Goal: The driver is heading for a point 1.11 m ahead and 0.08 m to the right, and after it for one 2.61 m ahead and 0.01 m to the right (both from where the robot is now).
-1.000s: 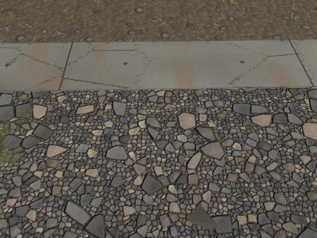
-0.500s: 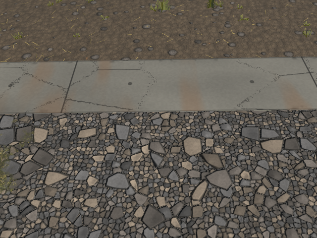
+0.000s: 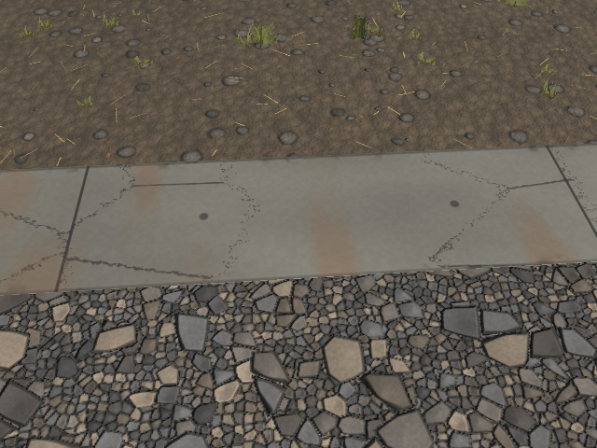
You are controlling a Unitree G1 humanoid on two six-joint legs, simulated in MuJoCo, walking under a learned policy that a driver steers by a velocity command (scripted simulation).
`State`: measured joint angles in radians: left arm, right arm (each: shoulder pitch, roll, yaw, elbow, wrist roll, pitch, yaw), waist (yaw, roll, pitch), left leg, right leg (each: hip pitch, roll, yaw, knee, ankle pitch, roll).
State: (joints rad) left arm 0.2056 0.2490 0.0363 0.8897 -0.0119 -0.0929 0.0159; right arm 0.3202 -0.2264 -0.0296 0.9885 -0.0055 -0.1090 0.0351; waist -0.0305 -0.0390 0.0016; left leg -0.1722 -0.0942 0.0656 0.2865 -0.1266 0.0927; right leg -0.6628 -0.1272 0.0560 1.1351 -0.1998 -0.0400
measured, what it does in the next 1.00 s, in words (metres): walks ahead: right foot, then left foot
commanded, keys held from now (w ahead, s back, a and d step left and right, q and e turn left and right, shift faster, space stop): w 1.00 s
